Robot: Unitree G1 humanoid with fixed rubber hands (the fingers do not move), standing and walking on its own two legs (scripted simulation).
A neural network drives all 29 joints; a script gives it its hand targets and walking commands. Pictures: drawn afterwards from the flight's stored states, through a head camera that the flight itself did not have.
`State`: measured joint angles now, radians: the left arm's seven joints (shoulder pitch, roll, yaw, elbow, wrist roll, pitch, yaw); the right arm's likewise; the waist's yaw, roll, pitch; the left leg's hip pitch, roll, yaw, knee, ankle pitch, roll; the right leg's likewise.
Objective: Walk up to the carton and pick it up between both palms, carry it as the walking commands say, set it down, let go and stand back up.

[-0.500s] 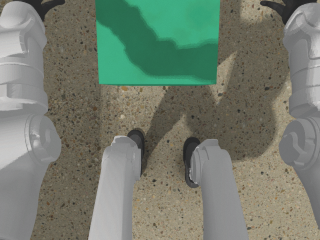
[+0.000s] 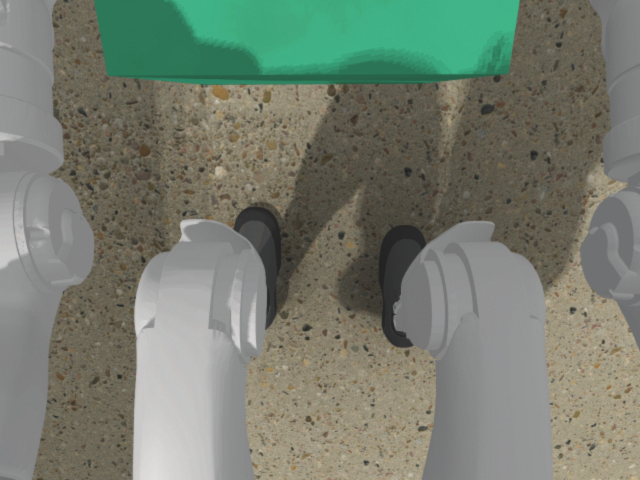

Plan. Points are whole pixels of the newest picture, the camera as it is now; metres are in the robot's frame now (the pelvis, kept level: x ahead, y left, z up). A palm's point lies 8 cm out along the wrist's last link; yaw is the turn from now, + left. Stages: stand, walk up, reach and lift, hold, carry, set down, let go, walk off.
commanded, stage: reach and lift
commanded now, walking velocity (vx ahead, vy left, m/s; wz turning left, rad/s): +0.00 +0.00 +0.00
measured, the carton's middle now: out of the picture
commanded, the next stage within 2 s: none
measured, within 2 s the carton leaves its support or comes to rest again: leaves its support in 2.00 s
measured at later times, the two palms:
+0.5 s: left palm out of the picture +0.56 +0.25 -0.20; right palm out of the picture +0.57 -0.19 -0.20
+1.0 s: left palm out of the picture +0.56 +0.24 -0.20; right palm out of the picture +0.57 -0.15 -0.20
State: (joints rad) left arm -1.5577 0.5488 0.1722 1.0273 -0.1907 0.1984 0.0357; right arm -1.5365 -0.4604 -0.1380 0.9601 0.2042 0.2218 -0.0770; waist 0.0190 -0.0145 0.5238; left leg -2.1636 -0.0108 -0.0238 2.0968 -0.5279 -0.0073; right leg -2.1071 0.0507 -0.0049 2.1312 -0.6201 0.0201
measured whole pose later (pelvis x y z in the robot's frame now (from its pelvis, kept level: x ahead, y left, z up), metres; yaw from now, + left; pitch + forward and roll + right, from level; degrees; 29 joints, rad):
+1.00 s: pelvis +0.00 +0.01 -0.03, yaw -1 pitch +33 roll -2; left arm -1.60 0.51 0.03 1.20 -0.30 0.10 0.06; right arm -1.59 -0.40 -0.09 1.13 0.22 0.11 -0.10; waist 0.04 -0.01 0.52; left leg -2.23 0.00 -0.01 2.20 -0.54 0.01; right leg -2.17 0.03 -0.01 2.22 -0.63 0.02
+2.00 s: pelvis +0.00 +0.00 -0.02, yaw -1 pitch +32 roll -2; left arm -1.51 0.47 0.09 0.96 -0.21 0.26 0.06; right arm -1.48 -0.40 -0.16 0.91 0.19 0.26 -0.08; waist 0.04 -0.03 0.53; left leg -2.19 -0.02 -0.03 2.20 -0.56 -0.01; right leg -2.14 0.08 0.00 2.21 -0.63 0.04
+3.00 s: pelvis -0.02 +0.00 +0.07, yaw -1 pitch +30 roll -2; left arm -1.47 0.38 0.31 0.71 -0.03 0.46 0.02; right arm -1.47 -0.34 -0.34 0.69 0.03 0.46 -0.01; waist 0.04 -0.02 0.52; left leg -1.93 -0.07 -0.07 1.87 -0.46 -0.04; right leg -1.88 0.10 0.02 1.88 -0.53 0.04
